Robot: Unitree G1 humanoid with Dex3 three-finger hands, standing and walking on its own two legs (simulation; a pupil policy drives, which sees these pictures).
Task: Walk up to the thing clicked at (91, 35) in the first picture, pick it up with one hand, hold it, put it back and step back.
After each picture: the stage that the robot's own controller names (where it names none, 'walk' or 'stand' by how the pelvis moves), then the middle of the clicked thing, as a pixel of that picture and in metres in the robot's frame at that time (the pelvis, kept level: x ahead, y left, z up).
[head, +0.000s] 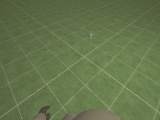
stand; (90, 36) +1.99 +0.00 -0.72
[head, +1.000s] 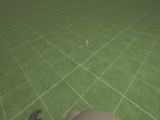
walk; (86, 43) +1.85 +0.22 -0.71
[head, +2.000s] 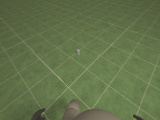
walk; (78, 52) +1.24 +0.31 -0.72
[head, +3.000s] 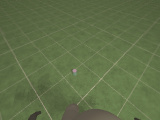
walk; (74, 72) +0.76 +0.26 -0.71
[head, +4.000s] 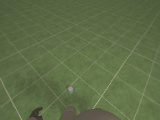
walk; (70, 90) +0.46 +0.21 -0.70
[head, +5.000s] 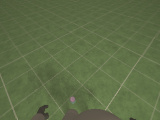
stand; (72, 100) +0.32 +0.19 -0.71
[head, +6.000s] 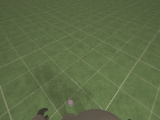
stand; (70, 103) +0.31 +0.19 -0.72
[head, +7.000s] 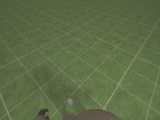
stand; (70, 102) +0.31 +0.20 -0.72
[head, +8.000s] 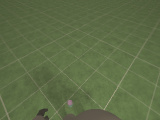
stand; (70, 103) +0.30 +0.20 -0.73
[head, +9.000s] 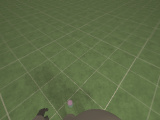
stand; (70, 103) +0.30 +0.20 -0.73
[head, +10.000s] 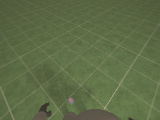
go down; (71, 101) +0.30 +0.20 -0.72
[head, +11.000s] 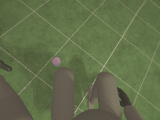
go down; (56, 62) +0.38 +0.24 -0.30
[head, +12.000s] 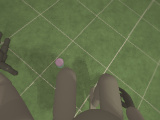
close in; (59, 63) +0.37 +0.25 -0.30
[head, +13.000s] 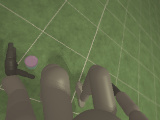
close in; (31, 62) +0.35 +0.28 -0.21
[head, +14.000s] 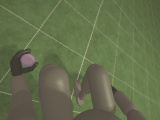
close; (28, 62) +0.35 +0.28 -0.21
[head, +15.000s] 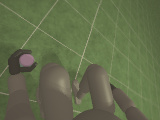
lift; (26, 61) +0.34 +0.28 -0.22
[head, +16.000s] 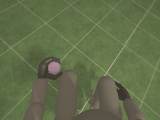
lift; (54, 69) +0.29 +0.25 -0.06
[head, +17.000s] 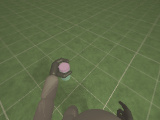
lift; (64, 71) +0.33 +0.17 +0.05
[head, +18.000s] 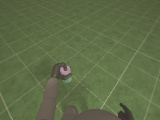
hold; (66, 74) +0.32 +0.17 +0.01
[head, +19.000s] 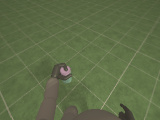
hold; (66, 74) +0.32 +0.17 +0.00
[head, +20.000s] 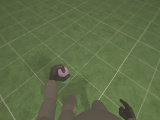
crouch; (64, 75) +0.32 +0.18 -0.05
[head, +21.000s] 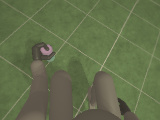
lower; (48, 53) +0.43 +0.26 -0.10
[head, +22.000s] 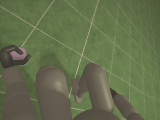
lower; (20, 57) +0.38 +0.30 -0.22
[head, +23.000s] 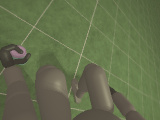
lower; (20, 56) +0.38 +0.31 -0.22
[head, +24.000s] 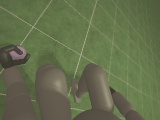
lower; (19, 56) +0.38 +0.31 -0.22
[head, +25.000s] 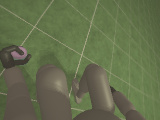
lower; (20, 56) +0.38 +0.31 -0.22
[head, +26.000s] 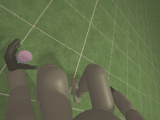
withdraw; (23, 58) +0.36 +0.29 -0.22
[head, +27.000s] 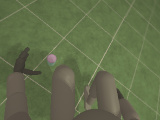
stand; (51, 60) +0.38 +0.27 -0.26
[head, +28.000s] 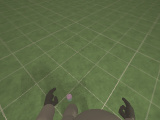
stand; (69, 97) +0.34 +0.19 -0.64
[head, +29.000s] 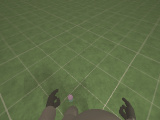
stand; (70, 98) +0.35 +0.20 -0.66
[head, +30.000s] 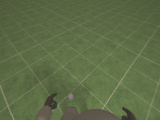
stand; (70, 97) +0.35 +0.19 -0.68
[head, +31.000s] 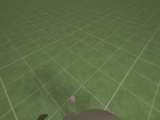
walk; (72, 99) +0.37 +0.18 -0.72
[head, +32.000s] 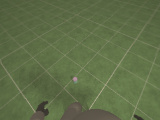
walk; (75, 80) +0.52 +0.20 -0.70
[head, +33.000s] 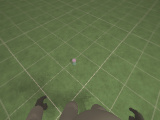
walk; (74, 62) +0.83 +0.23 -0.70
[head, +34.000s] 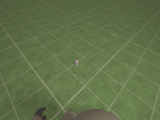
stand; (76, 63) +0.99 +0.22 -0.71
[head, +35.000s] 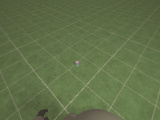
stand; (77, 63) +1.00 +0.23 -0.73
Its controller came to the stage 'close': yes
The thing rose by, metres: 0.71
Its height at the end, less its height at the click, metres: +0.00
